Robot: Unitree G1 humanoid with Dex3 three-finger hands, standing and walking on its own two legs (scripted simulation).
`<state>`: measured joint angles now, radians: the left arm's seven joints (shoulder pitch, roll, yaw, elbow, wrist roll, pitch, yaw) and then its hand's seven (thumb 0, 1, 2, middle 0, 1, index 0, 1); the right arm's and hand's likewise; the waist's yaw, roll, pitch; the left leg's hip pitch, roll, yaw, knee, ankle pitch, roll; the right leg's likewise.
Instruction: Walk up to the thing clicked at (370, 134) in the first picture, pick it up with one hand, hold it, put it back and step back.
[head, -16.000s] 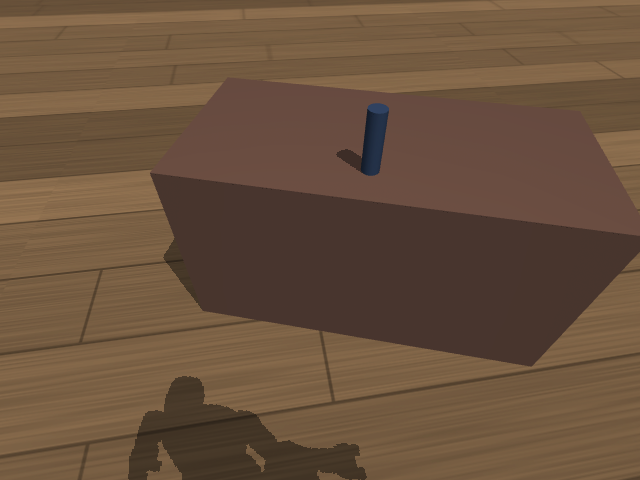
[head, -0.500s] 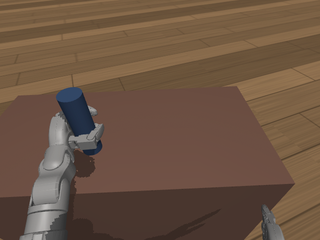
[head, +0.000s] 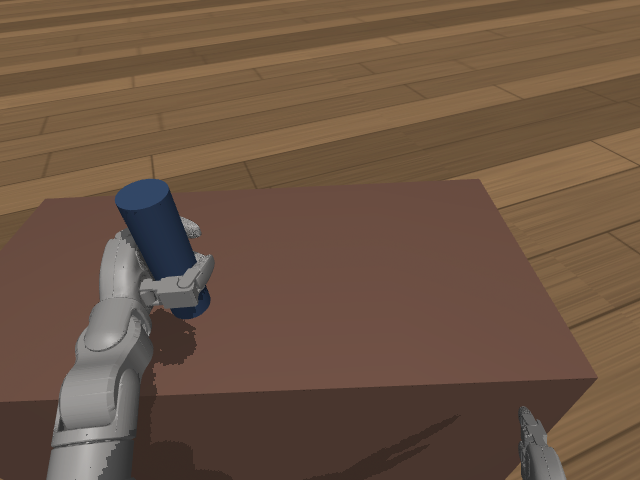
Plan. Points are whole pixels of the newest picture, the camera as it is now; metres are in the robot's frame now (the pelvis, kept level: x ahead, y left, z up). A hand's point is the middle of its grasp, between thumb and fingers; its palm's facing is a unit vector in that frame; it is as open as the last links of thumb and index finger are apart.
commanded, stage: hold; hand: left
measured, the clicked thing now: (170, 256) +0.33 +0.18 +0.18
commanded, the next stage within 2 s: none
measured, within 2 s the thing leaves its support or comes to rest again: neither
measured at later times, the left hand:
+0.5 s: hand (183, 258) +0.33 +0.16 +0.17, palm faces +0.17 -0.99 +0.01, open 6.9 cm
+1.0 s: hand (180, 267) +0.32 +0.17 +0.17, palm faces +0.16 -0.99 +0.01, open 6.9 cm
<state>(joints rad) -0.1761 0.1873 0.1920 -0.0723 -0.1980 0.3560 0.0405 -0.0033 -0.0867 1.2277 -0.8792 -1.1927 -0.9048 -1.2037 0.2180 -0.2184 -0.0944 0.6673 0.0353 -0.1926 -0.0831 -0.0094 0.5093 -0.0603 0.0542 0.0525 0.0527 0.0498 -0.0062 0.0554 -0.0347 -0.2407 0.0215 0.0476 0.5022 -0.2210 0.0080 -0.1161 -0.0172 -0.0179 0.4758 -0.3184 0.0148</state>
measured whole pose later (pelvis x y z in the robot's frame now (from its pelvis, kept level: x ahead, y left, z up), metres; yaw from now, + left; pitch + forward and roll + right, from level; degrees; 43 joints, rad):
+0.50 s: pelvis +0.00 +0.00 +0.00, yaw +0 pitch -3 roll +0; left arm -0.22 0.19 0.21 -0.05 -0.20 0.39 0.05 0.00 -0.09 1.23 -0.88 -1.19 -0.91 -1.20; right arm 0.21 -0.23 -0.10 0.68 0.04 -0.20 -0.08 -0.01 0.51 -0.06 0.05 0.05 0.05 0.05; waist -0.01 0.05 -0.03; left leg -0.23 0.02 0.04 0.49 -0.21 0.01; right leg -0.11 -0.02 -0.02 0.47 -0.31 0.01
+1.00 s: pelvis +0.00 +0.00 +0.00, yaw +0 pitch -3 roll +0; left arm -0.18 0.18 0.20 -0.10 -0.20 0.40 0.04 0.00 -0.09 1.23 -0.88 -1.19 -0.91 -1.20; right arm 0.21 -0.22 -0.09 0.69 0.04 -0.20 -0.07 -0.01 0.51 -0.06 0.05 0.05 0.05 0.05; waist 0.00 0.06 -0.03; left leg -0.23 0.02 0.04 0.49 -0.21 0.01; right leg -0.11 -0.02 -0.02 0.46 -0.31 0.01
